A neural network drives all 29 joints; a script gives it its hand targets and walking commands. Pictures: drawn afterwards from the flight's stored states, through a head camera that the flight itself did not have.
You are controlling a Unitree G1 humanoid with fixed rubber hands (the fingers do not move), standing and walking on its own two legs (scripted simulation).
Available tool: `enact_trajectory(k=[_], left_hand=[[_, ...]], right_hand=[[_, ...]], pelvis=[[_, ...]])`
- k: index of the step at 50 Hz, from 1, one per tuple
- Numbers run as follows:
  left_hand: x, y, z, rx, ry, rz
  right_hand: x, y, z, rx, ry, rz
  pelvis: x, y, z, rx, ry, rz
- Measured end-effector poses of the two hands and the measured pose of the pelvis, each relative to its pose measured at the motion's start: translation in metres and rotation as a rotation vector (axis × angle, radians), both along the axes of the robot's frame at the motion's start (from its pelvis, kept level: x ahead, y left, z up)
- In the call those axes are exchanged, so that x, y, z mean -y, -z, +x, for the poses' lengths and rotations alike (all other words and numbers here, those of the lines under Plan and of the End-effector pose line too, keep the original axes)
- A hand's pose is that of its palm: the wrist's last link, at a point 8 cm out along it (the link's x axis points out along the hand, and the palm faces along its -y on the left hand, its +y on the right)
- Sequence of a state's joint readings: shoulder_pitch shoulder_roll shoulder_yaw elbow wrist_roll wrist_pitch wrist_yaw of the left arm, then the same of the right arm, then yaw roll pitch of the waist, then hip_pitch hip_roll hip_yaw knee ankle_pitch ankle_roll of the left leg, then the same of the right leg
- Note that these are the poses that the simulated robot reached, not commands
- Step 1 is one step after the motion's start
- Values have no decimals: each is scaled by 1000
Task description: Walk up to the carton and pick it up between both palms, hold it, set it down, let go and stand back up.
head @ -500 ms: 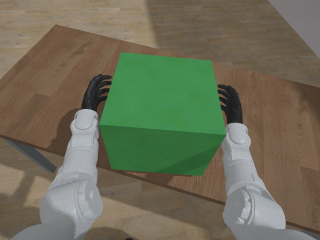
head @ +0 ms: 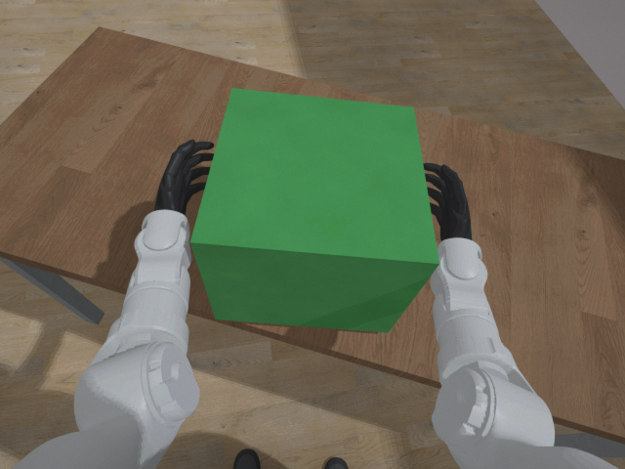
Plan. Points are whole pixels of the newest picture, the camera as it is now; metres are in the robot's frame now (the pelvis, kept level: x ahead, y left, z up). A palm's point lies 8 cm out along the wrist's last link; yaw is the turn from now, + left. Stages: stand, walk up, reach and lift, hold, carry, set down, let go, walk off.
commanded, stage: set down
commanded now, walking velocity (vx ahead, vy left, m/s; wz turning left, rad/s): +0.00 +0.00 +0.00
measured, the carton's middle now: (313, 215) +0.45 +0.01 -0.03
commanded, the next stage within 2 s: none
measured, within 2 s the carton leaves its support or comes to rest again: rests again in 0.30 s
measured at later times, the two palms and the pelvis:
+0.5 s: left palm (176, 196) +0.44 +0.20 +0.01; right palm (435, 221) +0.43 -0.17 +0.00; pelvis +0.00 +0.01 -0.03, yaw -2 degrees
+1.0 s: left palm (154, 177) +0.44 +0.22 +0.05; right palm (475, 205) +0.43 -0.21 +0.05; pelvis -0.03 -0.01 -0.05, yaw -1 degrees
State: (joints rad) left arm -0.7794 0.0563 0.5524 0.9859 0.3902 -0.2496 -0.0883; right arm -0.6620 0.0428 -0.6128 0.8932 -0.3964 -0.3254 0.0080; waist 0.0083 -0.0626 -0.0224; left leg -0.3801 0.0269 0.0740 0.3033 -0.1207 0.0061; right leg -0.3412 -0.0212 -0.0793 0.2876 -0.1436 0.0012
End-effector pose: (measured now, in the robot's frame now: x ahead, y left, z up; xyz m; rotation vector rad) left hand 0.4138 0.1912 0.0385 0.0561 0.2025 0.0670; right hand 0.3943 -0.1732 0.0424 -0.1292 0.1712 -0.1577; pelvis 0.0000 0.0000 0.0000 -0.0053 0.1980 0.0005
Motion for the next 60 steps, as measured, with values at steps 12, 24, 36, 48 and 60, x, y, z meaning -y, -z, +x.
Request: enact_trajectory(k=[12, 24, 36, 48, 60], left_hand=[[-5, 36, 5, -91, -16, -5], [-8, 27, 31, -85, -32, 23], [-38, 69, 1, -132, -130, 29], [-33, 5, 22, 57, -26, 22], [-43, -69, 7, -6, -55, 26]], right_hand=[[-3, 26, 4, -110, 3, 37], [-3, 39, 33, -137, -19, 90], [41, 58, 44, -87, 3, 51], [40, 13, 37, 4, -34, 97], [41, -68, 16, -29, 18, 76]], pelvis=[[-6, 9, -5, -132, 19, -6], [-8, 31, 4, -239, 28, -32], [9, 44, -9, -290, 35, -6], [14, 53, -30, -315, 19, -14], [-4, 37, -54, -170, 38, -9]])
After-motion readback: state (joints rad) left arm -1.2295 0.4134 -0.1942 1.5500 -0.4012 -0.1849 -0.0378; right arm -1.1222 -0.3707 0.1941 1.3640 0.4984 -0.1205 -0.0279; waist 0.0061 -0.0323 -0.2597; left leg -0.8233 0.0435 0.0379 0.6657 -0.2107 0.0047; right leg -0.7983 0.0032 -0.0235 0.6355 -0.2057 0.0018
